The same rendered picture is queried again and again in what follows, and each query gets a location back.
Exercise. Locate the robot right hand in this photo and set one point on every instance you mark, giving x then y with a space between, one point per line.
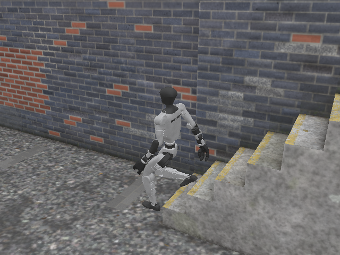
201 152

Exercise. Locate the robot left upper arm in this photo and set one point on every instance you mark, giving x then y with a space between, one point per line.
159 123

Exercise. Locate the robot left hand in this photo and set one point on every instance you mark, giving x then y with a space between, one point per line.
140 166

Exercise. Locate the left robot thigh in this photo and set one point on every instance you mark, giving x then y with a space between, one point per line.
154 164

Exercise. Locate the right robot foot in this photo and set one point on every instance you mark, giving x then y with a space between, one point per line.
188 180

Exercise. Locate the robot right upper arm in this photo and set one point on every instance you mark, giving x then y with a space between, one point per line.
185 114

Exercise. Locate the robot right forearm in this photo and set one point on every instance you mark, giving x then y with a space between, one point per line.
198 136

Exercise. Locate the robot left forearm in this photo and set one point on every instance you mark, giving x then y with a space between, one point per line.
153 149

